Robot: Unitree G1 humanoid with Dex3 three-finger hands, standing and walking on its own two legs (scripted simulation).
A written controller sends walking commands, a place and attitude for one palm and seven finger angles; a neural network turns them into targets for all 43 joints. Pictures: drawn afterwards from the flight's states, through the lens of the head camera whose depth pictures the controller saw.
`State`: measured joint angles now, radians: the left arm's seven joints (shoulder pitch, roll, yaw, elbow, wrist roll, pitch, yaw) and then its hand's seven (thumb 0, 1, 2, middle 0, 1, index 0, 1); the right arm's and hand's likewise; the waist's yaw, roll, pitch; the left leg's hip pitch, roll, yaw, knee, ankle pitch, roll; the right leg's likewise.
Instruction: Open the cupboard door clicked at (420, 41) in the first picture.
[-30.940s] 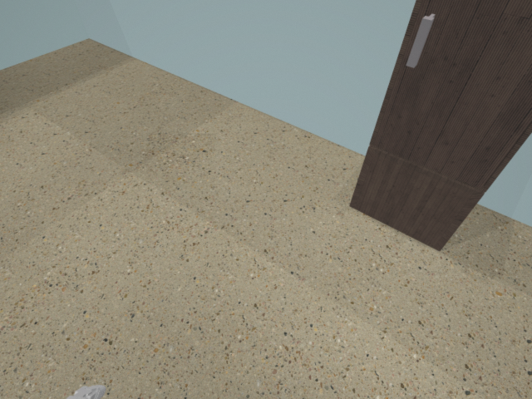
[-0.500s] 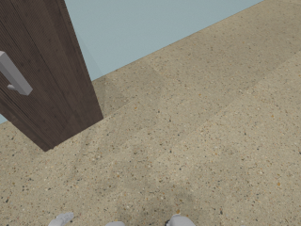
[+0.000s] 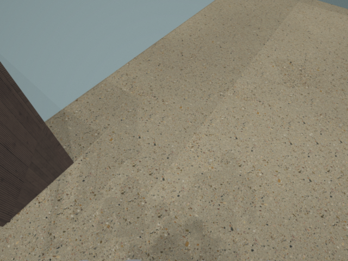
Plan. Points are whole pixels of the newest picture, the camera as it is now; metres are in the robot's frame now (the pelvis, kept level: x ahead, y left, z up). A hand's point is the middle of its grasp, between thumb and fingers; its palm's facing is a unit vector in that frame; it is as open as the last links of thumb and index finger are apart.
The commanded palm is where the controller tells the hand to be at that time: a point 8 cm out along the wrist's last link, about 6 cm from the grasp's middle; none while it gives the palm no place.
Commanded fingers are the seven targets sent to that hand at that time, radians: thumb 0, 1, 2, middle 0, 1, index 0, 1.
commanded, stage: walk to a spot facing it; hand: left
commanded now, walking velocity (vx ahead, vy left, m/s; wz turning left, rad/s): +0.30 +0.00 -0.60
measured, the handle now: out of the picture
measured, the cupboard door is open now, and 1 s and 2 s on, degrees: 40 40 40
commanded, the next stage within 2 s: turn to face it in 1.42 s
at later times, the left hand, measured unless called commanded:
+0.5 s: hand (152, 185) +0.34 +0.08 -0.16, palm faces -0.32 -0.92 -0.21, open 7.4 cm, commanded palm none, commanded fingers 0.00 0.90 0.90 -0.20 -0.30 -0.20 -0.30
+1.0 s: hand (184, 139) +0.52 -0.02 -0.16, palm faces -0.41 -0.89 -0.20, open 7.4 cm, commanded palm none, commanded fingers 0.00 0.90 0.90 -0.20 -0.30 -0.20 -0.30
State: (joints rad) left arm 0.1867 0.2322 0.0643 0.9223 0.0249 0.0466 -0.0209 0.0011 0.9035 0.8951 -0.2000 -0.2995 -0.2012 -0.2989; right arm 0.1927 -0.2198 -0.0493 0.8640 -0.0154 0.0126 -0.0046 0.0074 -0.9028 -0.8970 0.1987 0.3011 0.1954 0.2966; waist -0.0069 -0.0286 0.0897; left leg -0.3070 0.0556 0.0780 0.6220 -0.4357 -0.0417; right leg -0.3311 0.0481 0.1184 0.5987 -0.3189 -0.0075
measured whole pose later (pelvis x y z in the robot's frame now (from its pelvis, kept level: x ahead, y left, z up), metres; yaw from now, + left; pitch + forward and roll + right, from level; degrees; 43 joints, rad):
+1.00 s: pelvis +0.33 -0.14 -0.01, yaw -25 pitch +0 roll +0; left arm 0.13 0.21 0.07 0.96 0.02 -0.05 -0.04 0.00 0.91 0.90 -0.20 -0.30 -0.20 -0.30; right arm 0.38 -0.19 -0.05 1.06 -0.03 -0.01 0.01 0.00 -0.92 -0.90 0.20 0.30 0.20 0.30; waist -0.02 0.00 0.07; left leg -0.25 0.15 0.13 0.85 -0.49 -0.04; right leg -0.38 -0.05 -0.09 0.63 -0.23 -0.05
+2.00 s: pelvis +0.66 -0.34 +0.01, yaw -18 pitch +1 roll -2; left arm 0.11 0.21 0.06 0.98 0.01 0.03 0.01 0.00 0.91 0.90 -0.20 -0.30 -0.20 -0.30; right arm 0.19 -0.18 -0.05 0.97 -0.03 0.01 -0.01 0.00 -0.91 -0.90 0.20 0.30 0.20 0.30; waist -0.02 0.01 0.08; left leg -0.34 0.04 0.01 0.55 -0.23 0.01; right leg -0.40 -0.05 -0.04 0.88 -0.48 0.08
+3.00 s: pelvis +0.72 -0.41 -0.01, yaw +20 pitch +1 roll +0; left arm 0.20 0.23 0.05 0.91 0.02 0.04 0.01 0.00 0.90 0.89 -0.20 -0.30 -0.20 -0.30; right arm 0.11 -0.23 -0.07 0.88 -0.02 0.04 0.03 0.01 -0.90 -0.90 0.20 0.30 0.19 0.30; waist 0.00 -0.06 0.12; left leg -0.33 0.01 0.07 0.65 -0.28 0.02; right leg -0.36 -0.16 -0.13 0.86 -0.50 0.08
